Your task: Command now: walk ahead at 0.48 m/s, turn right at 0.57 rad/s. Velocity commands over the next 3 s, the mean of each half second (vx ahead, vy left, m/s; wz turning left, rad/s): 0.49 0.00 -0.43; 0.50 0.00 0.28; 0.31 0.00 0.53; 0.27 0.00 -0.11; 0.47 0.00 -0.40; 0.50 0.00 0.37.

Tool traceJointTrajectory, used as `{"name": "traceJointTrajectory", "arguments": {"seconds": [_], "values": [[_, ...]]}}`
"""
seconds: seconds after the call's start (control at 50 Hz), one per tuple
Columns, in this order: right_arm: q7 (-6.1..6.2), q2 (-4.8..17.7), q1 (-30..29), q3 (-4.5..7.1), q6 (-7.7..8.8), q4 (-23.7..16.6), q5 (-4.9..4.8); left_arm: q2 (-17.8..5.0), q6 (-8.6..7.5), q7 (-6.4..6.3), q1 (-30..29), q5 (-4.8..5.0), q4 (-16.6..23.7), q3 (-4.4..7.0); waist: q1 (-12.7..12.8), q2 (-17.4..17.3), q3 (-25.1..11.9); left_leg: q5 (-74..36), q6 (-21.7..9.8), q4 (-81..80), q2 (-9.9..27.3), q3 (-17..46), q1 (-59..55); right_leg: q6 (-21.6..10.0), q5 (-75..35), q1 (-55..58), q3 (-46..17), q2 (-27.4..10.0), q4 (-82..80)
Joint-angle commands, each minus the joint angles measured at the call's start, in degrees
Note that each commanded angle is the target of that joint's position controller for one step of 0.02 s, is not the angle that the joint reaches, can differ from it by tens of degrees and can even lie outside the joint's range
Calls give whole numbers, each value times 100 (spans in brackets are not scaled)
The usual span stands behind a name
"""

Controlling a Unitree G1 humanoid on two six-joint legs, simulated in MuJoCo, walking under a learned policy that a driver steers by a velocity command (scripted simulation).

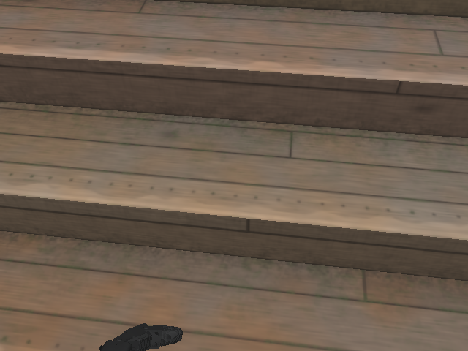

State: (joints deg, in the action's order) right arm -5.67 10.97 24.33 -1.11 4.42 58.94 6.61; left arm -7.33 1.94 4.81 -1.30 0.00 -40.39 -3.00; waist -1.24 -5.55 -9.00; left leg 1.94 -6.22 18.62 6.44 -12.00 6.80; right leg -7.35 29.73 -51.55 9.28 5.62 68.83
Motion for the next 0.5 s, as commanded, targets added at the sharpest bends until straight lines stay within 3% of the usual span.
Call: {"name": "traceJointTrajectory", "arguments": {"seconds": [0.02,0.04,0.06,0.08,0.1,0.12,0.14,0.16,0.18,0.2,0.22,0.24,0.26,0.28,0.3,0.32,0.34,0.36,0.38,0.4,0.42,0.44,0.46,0.48,0.5], "values": [[-331,661,-177,203,-153,-491,182,-1361,-31,-311,4084,-329,-1176,499,1504,1801,-933,-260,-264,6775,-734,1251,3880,-1731,-167,4698,-5036,-823,-3750],[-322,250,-338,122,-137,-624,-154,-1371,-259,-318,3933,-497,-1265,579,1231,1382,-171,-234,-408,8574,-866,2669,5213,-1252,1216,4277,-5658,-1207,-4234],[-127,253,-819,131,-103,-823,-291,-1034,-434,-253,3240,-495,-1432,517,782,1005,526,-386,-460,9491,-918,2711,5965,-1099,1142,3659,-5369,-1213,-4248],[20,209,-1099,90,-119,-998,-197,-521,-566,-177,2725,-355,-1604,389,387,735,626,-290,-512,9790,-931,2689,6229,-1078,770,3327,-4871,-1089,-4287],[92,101,-1245,17,-171,-1159,-126,-180,-607,-129,2229,-280,-1680,265,31,590,603,-111,-579,9930,-858,2591,6376,-967,195,3039,-4165,-917,-4278],[167,57,-1336,-43,-230,-1226,-94,93,-595,-70,1860,-282,-1780,123,-274,392,499,128,-606,9930,-715,2318,6433,-862,-464,2745,-3556,-747,-4232],[230,90,-1266,-49,-267,-1207,-156,176,-616,-43,1785,-327,-1847,68,-409,501,507,151,-612,9934,-595,2067,6514,-744,-1050,2581,-3095,-648,-4253],[235,166,-1314,-55,-245,-1192,-264,-43,-670,-48,1630,-277,-1745,136,-372,599,562,451,-507,9627,-524,1711,6372,-739,-1458,2276,-2602,-561,-4386],[257,236,-1543,-44,-194,-1229,-372,-143,-730,-82,1644,-389,-1725,144,-292,484,482,352,-421,9142,-433,1480,5930,-663,-1386,1793,-2451,-437,-4561],[281,232,-1673,-36,-136,-1233,-376,-251,-816,-129,1778,-485,-1677,125,-213,613,488,282,-284,9066,-376,1305,5585,-644,-1385,1459,-2496,-404,-4688],[279,7,-1927,-129,-109,-1354,-421,-294,-823,-189,2481,-549,-1971,98,21,1122,424,880,-233,9996,-422,1133,5951,-721,-1408,1719,-2721,-556,-4698],[337,-34,-2156,-171,-112,-1439,-387,-244,-817,-204,2896,-594,-2164,79,155,1100,547,1184,-252,9928,-352,1347,6512,-699,-1048,2227,-2925,-733,-4734],[396,33,-2440,-195,-94,-1513,-330,-217,-825,-233,3402,-580,-2359,66,402,1162,661,1658,-255,10294,-342,1545,7385,-794,-1027,3063,-3351,-1027,-4662],[435,128,-3158,-239,-67,-1784,-314,-257,-811,-181,3848,-621,-2496,59,600,1131,848,2292,-402,10356,-322,1669,8338,-825,-1248,3965,-3701,-1345,-4616],[472,95,-3447,-287,-27,-1957,-345,-257,-836,-200,4085,-699,-2605,69,691,1012,920,2436,-449,9965,-210,1821,9009,-798,-1426,4736,-3832,-1598,-4565],[513,69,-3839,-313,-67,-2167,-327,-300,-885,-161,4179,-734,-2685,43,665,655,791,1796,-372,8514,-10,1605,8801,-639,-1241,4881,-3814,-1588,-4676],[530,103,-4085,-313,-101,-2265,-342,-397,-899,-152,4098,-666,-2545,68,762,825,835,1454,-275,7875,53,1342,8270,-695,-1226,4455,-3713,-1503,-4973],[453,-51,-4648,-371,-236,-2483,-300,-558,-808,16,3034,-452,-2051,106,502,770,1002,1918,-99,6432,75,775,5895,-750,-1266,2389,-3279,-1612,-6165],[277,-445,-4629,-458,-305,-2534,-304,-601,-839,98,2707,-259,-1803,106,396,1308,1186,2047,166,6713,-99,330,3748,-843,-1439,606,-3038,-1635,-6655],[168,-382,-4169,-424,-371,-2418,-359,-845,-878,129,2728,-171,-1800,134,212,1426,1100,1724,266,6961,-317,271,3150,-843,-2528,674,-2892,-1782,-6572],[76,-209,-3501,-367,-468,-2228,-394,-1182,-905,85,2641,-92,-1770,236,-129,1430,858,1540,315,6452,-568,258,3008,-745,-4896,1758,-2546,-1840,-6040],[47,249,-3293,-201,-458,-2138,-409,-1503,-959,56,2701,-4,-1710,347,-289,1397,435,1799,279,5265,-1007,31,2814,-644,-7192,2961,-2302,-1698,-5589],[66,676,-2474,-19,-350,-1845,-484,-1673,-1015,170,3013,-113,-1928,504,-398,1461,41,1678,28,4195,-1051,432,2084,-343,-8978,3821,-1933,-1430,-4291],[107,782,-1069,28,-267,-1374,-360,-847,-1040,235,3869,-401,-2167,412,-314,247,-1523,-282,-931,3688,-212,2650,-521,-54,-7149,2397,-2154,-968,-2341],[174,1143,297,170,-354,-987,-241,-338,-948,342,3958,-459,-2134,356,-765,-1076,-2127,2246,-1481,1329,835,5986,-1838,13,-2344,616,-2622,82,-735]]}}
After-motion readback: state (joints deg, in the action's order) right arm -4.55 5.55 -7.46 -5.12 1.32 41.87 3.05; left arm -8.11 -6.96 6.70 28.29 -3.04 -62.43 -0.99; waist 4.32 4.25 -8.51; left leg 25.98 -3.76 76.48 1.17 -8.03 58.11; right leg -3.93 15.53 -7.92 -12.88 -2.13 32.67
